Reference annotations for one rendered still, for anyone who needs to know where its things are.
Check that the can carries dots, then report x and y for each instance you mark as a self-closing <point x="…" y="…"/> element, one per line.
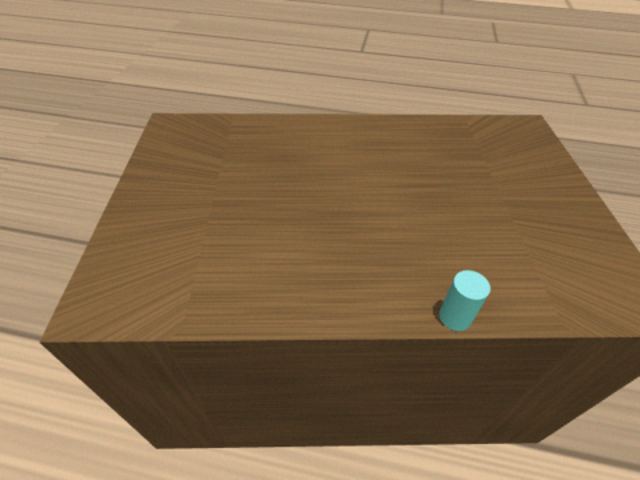
<point x="464" y="299"/>

